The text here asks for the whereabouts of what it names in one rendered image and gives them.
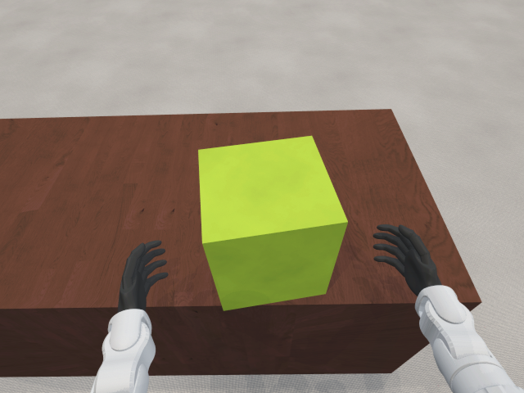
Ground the robot right hand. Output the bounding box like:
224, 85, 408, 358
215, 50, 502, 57
373, 224, 442, 296

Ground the robot left hand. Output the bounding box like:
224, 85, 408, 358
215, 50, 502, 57
118, 240, 168, 313

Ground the carton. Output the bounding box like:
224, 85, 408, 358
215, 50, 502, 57
198, 136, 348, 311

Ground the left robot forearm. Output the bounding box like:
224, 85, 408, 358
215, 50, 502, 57
90, 309, 156, 393

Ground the pedestal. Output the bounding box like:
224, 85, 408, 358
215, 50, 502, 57
0, 109, 481, 377

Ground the right robot forearm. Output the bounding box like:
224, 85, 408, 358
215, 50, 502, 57
415, 285, 524, 393

